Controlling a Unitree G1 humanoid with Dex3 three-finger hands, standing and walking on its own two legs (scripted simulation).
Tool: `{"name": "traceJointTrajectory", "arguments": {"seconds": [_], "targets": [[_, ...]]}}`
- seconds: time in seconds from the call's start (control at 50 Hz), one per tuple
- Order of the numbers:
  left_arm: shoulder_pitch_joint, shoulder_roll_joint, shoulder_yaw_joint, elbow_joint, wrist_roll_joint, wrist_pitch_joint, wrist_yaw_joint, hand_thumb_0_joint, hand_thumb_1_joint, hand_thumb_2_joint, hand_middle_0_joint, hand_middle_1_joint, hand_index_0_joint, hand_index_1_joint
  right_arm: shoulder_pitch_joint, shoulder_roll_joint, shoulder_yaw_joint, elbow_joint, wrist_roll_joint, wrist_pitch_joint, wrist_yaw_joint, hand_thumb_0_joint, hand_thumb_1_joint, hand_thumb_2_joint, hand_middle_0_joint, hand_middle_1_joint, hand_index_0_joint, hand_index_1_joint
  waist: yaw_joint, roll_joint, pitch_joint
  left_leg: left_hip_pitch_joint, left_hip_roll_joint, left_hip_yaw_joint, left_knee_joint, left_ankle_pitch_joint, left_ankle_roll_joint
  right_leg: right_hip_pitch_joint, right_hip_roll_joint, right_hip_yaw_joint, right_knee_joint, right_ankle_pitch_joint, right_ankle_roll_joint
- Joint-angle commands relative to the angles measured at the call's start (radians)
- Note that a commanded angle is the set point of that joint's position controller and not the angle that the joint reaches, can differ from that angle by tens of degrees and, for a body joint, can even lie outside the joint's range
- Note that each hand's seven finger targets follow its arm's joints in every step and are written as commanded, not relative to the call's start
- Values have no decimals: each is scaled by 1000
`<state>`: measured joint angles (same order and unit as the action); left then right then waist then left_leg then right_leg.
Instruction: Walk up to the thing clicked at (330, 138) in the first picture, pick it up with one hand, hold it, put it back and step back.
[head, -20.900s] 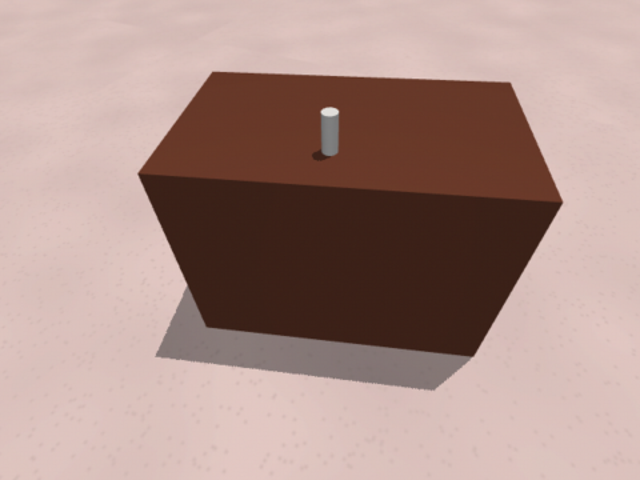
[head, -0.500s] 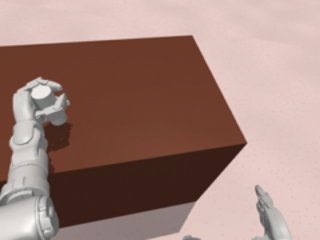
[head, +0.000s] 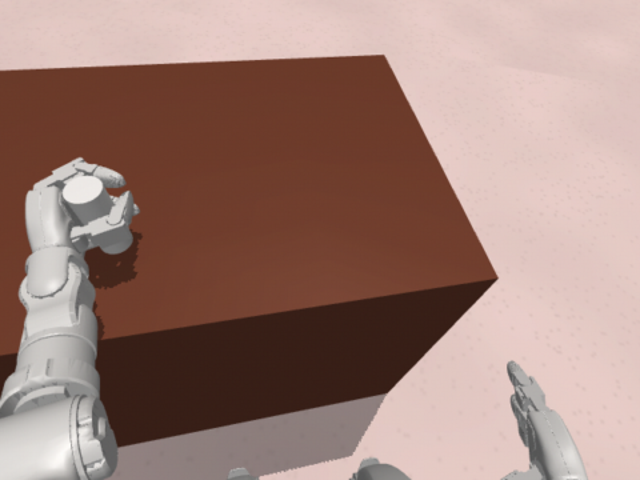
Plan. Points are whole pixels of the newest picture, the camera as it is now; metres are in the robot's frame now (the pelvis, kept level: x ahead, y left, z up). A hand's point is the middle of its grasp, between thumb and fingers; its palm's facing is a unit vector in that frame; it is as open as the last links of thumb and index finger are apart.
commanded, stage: lower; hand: left
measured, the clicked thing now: (101, 217) +0.47 +0.24 +0.05
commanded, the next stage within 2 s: loosen in 0.20 s
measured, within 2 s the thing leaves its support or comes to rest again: rests again in 0.02 s
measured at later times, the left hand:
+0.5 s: hand (113, 218) +0.46 +0.22 +0.05, palm faces +0.20 -0.98 +0.02, open 5.2 cm
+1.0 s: hand (109, 214) +0.47 +0.23 +0.06, palm faces +0.21 -0.98 +0.02, open 15.2 cm
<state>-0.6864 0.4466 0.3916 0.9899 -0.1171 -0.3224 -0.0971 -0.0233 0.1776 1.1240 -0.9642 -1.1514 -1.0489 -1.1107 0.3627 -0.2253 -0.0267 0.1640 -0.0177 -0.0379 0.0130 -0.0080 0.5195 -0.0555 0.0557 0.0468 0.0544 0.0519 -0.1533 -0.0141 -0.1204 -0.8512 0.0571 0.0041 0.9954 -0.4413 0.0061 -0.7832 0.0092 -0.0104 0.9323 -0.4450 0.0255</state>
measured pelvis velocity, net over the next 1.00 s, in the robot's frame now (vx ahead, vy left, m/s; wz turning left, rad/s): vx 0.00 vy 0.00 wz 0.00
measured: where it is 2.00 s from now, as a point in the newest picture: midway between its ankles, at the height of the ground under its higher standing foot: outside the picture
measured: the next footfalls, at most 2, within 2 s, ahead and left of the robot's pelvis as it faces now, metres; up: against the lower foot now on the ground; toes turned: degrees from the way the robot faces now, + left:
none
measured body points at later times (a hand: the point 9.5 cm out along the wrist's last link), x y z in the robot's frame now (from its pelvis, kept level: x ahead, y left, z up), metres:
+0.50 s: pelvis -0.01 +0.00 -0.01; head +0.09 +0.03 +0.43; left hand +0.45 +0.28 +0.05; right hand +0.15 -0.26 -0.02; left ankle +0.02 +0.11 -0.68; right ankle +0.00 -0.14 -0.68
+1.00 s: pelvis +0.00 +0.00 -0.01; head +0.09 +0.04 +0.43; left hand +0.45 +0.28 +0.06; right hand +0.15 -0.26 -0.02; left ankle +0.02 +0.11 -0.68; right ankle +0.00 -0.14 -0.68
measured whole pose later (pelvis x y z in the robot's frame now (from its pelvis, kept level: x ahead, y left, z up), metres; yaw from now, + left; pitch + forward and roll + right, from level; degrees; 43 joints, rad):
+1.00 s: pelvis +0.00 +0.00 -0.01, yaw +0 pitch +18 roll -3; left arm -0.68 0.45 0.43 0.98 -0.11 -0.36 -0.10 0.00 -0.33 0.17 -0.30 -0.21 -0.30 -0.21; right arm 0.39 -0.24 -0.04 0.05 -0.02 0.02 0.02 -0.01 0.52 -0.05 0.06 0.05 0.06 0.05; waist -0.17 -0.02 -0.13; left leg -0.91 0.06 0.00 1.05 -0.46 0.00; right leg -0.84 0.01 -0.01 0.99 -0.47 0.02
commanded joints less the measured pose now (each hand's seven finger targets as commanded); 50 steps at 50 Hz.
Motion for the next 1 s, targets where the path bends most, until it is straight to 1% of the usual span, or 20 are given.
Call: {"name": "traceJointTrajectory", "arguments": {"seconds": [0.0, 0.02, 0.06, 0.08, 0.16, 0.18, 0.24, 0.28, 0.3, 0.34, 0.36, 0.46, 0.48, 0.54, 0.6, 0.66, 0.82, 0.86, 0.94, 0.98], "targets": [[-430, 239, 27, -235, -10, -92, 8, 0, 607, 1264, -1319, -1358, -1322, -1361, -8, -155, -91, -177, 5, -45, -12, 0, 530, -56, 50, 50, 49, 50, 17, 156, -432, 360, -12, -26, -104, 356, 5, 98, 18, -22, -87, 303, -41], [-420, 241, 34, -229, -8, -92, 6, 0, 605, 1263, -1318, -1363, -1325, -1364, 6, -156, -89, -196, 2, -47, -11, 0, 530, -55, 50, 50, 49, 50, 6, 153, -462, 381, -6, -33, -98, 400, 2, 97, 20, -26, -80, 327, -43], [-465, 201, -14, -276, -8, -102, -1, 0, 617, 1268, -1327, -1357, -1326, -1364, 12, -143, -80, -191, 3, -36, -8, 0, 524, -58, 50, 50, 50, 50, 6, 183, -474, 390, -7, -33, -90, 426, 2, 89, 19, -23, -73, 341, -43], [-395, 254, 44, -206, -7, -98, 4, 0, 621, 1267, -1325, -1356, -1325, -1362, 13, -159, -85, -197, 3, -33, -11, 0, 522, -58, 50, 50, 50, 50, 11, 146, -452, 360, -9, -31, -82, 424, 6, 98, 18, -23, -72, 345, -40], [-410, 216, 11, -235, -4, -113, -8, 0, 625, 1265, -1313, -1350, -1314, -1355, 18, -148, -82, -201, -3, -28, -5, 0, 531, -56, 50, 50, 50, 50, 5, 185, -469, 380, -9, -29, -70, 448, 3, 80, 18, -22, -61, 357, -40], [-416, 234, 26, -221, -3, -110, -4, 0, 626, 1266, -1316, -1353, -1318, -1357, 15, -169, -101, -223, -2, -29, -8, 0, 527, -57, 50, 50, 50, 50, -8, 156, -463, 370, -8, -30, -72, 418, 4, 73, 19, -21, -66, 343, -39], [-381, 202, 20, -179, -2, -112, 2, 0, 589, 1268, -1313, -1357, -1315, -1362, 29, -134, -64, -216, -3, -24, 1, 0, 529, -57, 50, 50, 50, 50, -2, 147, -413, 311, -14, -26, -74, 357, 8, 69, 18, -19, -62, 313, -39], [-394, 213, 20, -195, 0, -117, 6, 0, 589, 1266, -1320, -1357, -1322, -1362, 23, -182, -119, -229, -3, -20, -3, 0, 529, -56, 50, 50, 49, 50, -13, 143, -421, 313, -12, -30, -79, 329, 7, 57, 20, -21, -61, 291, -41], [-365, 213, 26, -146, 7, -111, 9, 0, 588, 1187, -1375, -1338, -1386, -1332, 41, -177, -109, -232, -6, -20, -1, 0, 531, -48, 50, 49, 50, 49, -14, 123, -397, 295, -16, -25, -73, 310, 10, 50, 18, -19, -62, 283, -38], [-394, 208, 23, -187, -1, -119, 5, 0, 428, 1027, -1250, -1178, -1277, -1172, 43, -163, -100, -246, -2, -20, 1, 0, 527, -42, 51, 49, 50, 49, -13, 137, -423, 305, -16, -25, -75, 304, 8, 54, 20, -19, -58, 280, -39], [-391, 191, 22, -181, -9, -119, 1, 0, 378, 947, -1212, -1121, -1240, -1093, 49, -134, -68, -234, -3, -18, 6, 0, 531, -40, 51, 49, 50, 49, -3, 147, -414, 298, -17, -28, -76, 314, 4, 51, 20, -23, -54, 275, -42], [-420, 195, 17, -170, -4, -121, -4, 0, 123, 591, -1039, -884, -1065, -855, 28, -161, -95, -271, -4, -17, 3, 0, 526, -40, 51, 49, 50, 49, -10, 149, -414, 304, -11, -38, -88, 264, -5, 19, 23, -30, -49, 218, -48], [-413, 206, 25, -178, -8, -121, 0, 0, 53, 613, -959, -806, -985, -795, 29, -165, -96, -263, -1, -16, 1, 0, 530, -46, 51, 50, 50, 50, 1, 153, -409, 290, -14, -33, -87, 255, -3, 29, 21, -26, -48, 218, -47], [-442, 228, 33, -216, -10, -124, -1, 0, -83, 439, -740, -609, -748, -599, 46, -171, -98, -282, -3, -15, -1, 0, 528, -48, 51, 50, 51, 50, -7, 143, -453, 292, -20, -24, -72, 270, 6, 67, 18, -17, -52, 260, -39], [-417, 220, 34, -186, -8, -122, -1, 0, -148, 376, -631, -506, -634, -502, 33, -154, -83, -272, 1, -13, -2, 0, 531, -49, 52, 51, 51, 51, 0, 127, -418, 254, -25, -19, -69, 262, 11, 66, 16, -10, -53, 263, -37], [-426, 233, 34, -223, -6, -124, -5, 0, -166, 314, -544, -412, -541, -411, 47, -169, -96, -275, -1, -9, -3, 0, 529, -51, 52, 51, 51, 51, 4, 166, -493, 324, -18, -26, -58, 357, 4, 68, 16, -15, -41, 310, -40], [-405, 212, 28, -197, -8, -121, -8, 0, -407, 116, -303, -177, -300, -178, 56, -167, -101, -257, -4, -5, -2, 0, 526, -53, 52, 51, 52, 51, -7, 156, -447, 321, -14, -28, -57, 367, 3, 48, 19, -21, -40, 313, -40], [-399, 219, 33, -189, -5, -117, -5, 0, -355, 114, -188, -123, -185, -119, 58, -179, -112, -253, -5, -2, -3, 0, 548, -47, 52, 51, 52, 51, -14, 152, -438, 321, -12, -30, -57, 368, 2, 38, 20, -22, -41, 311, -39], [-486, 324, 75, -300, 0, -122, 7, 0, -431, 65, -78, -51, -83, -46, 34, -190, -122, -305, 2, 1, -8, 0, 549, -48, 53, 51, 52, 51, 5, 182, -501, 351, -18, -27, -74, 333, 2, 98, 17, -15, -56, 296, -38], [-480, 340, 91, -286, -5, -108, 2, 0, -435, 68, -54, -40, -59, -35, 59, -179, -117, -270, 3, 8, -10, 0, 548, -49, 53, 51, 52, 51, 11, 188, -498, 361, -19, -24, -77, 383, 0, 120, 16, -14, -59, 337, -38]]}}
